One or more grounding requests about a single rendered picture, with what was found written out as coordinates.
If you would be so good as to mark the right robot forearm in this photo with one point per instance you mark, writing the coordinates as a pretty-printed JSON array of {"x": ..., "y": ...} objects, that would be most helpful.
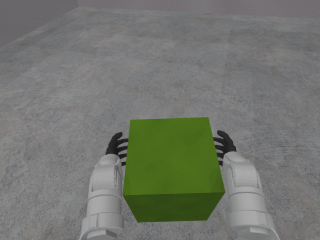
[{"x": 248, "y": 212}]

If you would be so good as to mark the left robot forearm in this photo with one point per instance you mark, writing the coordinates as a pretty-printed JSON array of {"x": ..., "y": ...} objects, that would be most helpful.
[{"x": 104, "y": 219}]

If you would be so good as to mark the robot right hand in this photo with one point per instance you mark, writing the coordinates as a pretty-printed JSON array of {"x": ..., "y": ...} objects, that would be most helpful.
[{"x": 227, "y": 143}]

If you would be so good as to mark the robot left hand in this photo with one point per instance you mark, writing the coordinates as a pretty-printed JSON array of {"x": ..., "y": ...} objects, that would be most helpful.
[{"x": 114, "y": 149}]

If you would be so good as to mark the carton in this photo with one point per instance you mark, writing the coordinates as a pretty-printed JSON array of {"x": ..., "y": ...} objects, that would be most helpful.
[{"x": 172, "y": 172}]

